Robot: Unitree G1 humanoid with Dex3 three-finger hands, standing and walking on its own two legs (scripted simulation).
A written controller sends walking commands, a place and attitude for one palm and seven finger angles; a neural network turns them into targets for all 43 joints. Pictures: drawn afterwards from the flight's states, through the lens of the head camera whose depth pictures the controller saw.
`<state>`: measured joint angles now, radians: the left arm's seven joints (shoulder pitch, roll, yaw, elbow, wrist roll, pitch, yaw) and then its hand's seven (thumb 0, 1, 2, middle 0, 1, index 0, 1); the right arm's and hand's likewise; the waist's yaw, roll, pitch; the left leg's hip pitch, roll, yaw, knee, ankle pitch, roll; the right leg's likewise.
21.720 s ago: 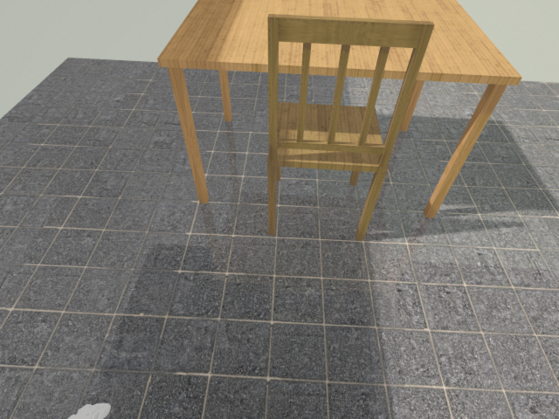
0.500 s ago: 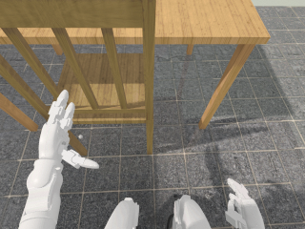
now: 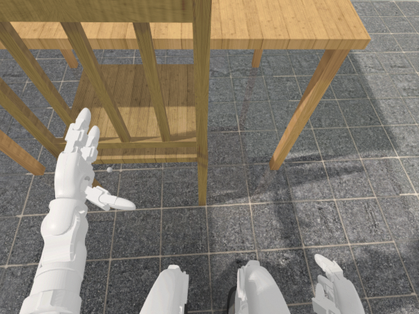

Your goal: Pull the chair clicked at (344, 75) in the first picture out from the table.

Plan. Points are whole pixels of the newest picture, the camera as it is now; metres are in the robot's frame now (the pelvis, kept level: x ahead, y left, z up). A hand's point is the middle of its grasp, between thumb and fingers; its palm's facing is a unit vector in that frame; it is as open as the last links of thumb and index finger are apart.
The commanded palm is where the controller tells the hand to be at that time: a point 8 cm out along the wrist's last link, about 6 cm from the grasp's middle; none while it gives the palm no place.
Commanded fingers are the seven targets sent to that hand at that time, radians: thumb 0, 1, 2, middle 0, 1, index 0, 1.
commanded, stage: aim the fingers beside a spindle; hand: left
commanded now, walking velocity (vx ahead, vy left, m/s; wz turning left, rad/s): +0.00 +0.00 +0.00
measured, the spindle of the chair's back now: (105, 95) +0.52 +0.24 +0.05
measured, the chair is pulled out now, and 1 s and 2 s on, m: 0.00 0.00 0.00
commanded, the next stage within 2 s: push the fingers through the gap in 0.68 s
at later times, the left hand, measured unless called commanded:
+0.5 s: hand (109, 166) +0.37 +0.21 +0.03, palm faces +0.09 -1.00 -0.03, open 16.9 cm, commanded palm +0.34 +0.25 +0.03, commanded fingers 0.00 -0.50 0.30 -0.06 -0.08 -0.06 -0.08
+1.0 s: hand (108, 163) +0.38 +0.21 +0.03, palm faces +0.09 -1.00 -0.03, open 16.9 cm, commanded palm +0.36 +0.26 +0.03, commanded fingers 0.00 -0.50 0.30 -0.06 -0.08 -0.06 -0.08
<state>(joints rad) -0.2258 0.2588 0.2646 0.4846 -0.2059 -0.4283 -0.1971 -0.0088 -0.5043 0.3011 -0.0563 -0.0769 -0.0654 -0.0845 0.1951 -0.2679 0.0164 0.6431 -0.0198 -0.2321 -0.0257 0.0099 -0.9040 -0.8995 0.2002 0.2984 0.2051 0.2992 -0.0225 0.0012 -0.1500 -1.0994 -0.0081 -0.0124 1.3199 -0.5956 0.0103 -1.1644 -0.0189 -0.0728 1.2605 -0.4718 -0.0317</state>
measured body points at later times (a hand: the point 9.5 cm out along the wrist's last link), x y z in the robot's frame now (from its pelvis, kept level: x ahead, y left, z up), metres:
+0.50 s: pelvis +0.00 +0.01 +0.00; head +0.12 +0.02 +0.43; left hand +0.36 +0.26 +0.03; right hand +0.14 -0.25 -0.11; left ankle +0.02 +0.11 -0.62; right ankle +0.07 -0.11 -0.62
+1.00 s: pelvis +0.00 +0.01 +0.00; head +0.12 +0.02 +0.43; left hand +0.36 +0.26 +0.03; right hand +0.16 -0.24 -0.11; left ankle +0.02 +0.11 -0.62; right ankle +0.07 -0.11 -0.62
